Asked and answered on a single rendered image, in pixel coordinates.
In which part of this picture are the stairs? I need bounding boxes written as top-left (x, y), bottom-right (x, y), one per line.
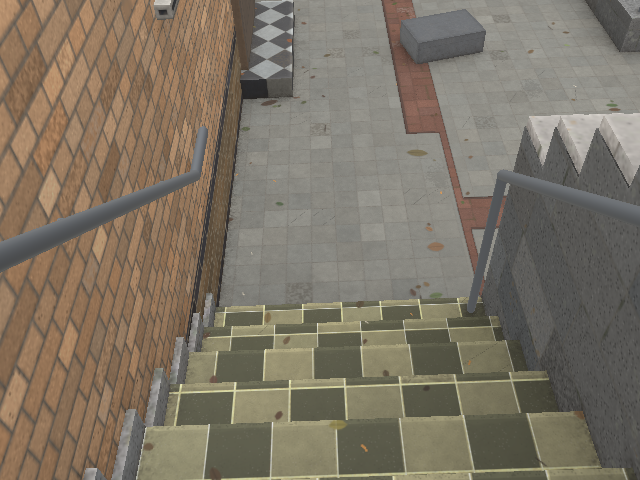
top-left (136, 297), bottom-right (637, 480)

